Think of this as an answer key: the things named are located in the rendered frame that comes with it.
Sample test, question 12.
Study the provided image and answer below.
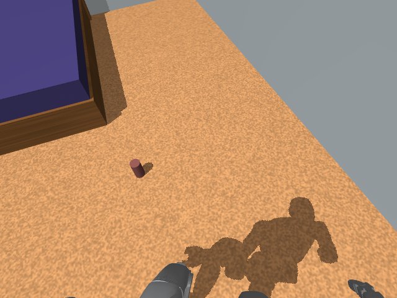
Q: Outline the right robot hand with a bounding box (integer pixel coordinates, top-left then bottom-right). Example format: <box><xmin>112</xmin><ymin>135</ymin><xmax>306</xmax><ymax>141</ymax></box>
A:
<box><xmin>348</xmin><ymin>279</ymin><xmax>384</xmax><ymax>298</ymax></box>

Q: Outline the can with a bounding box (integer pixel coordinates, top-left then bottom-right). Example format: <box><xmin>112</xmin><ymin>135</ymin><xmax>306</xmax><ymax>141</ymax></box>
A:
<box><xmin>130</xmin><ymin>159</ymin><xmax>145</xmax><ymax>178</ymax></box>

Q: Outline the bed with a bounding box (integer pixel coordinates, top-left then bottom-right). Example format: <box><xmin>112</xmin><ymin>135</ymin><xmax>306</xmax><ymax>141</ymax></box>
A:
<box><xmin>0</xmin><ymin>0</ymin><xmax>107</xmax><ymax>156</ymax></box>

